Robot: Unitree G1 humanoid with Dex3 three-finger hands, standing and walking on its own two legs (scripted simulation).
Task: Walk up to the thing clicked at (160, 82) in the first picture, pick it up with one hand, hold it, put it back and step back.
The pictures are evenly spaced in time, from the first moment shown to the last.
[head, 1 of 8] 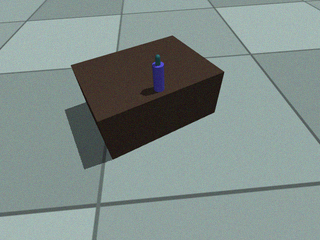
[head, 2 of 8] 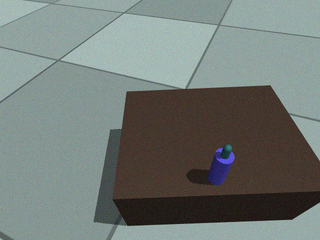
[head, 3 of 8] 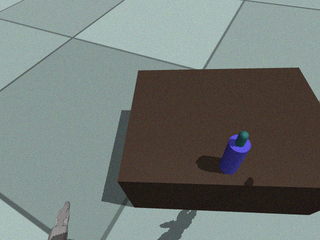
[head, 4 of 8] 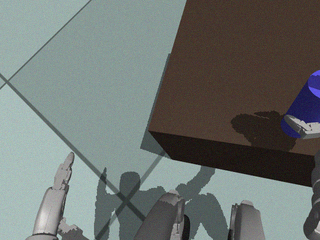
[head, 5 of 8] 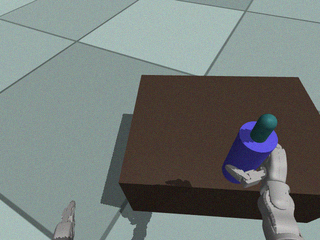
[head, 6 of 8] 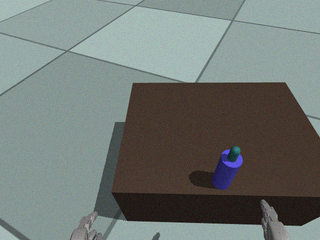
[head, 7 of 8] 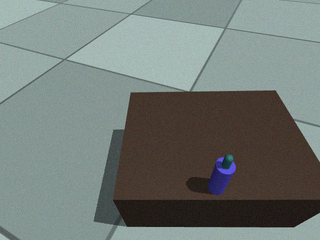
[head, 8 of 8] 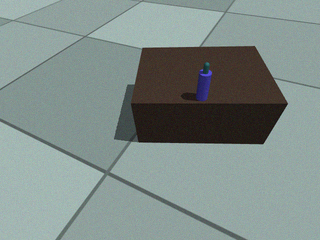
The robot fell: no
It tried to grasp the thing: yes
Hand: right
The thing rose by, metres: 0.28
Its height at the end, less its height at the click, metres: +0.00
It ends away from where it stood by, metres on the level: 0.02
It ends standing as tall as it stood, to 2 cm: yes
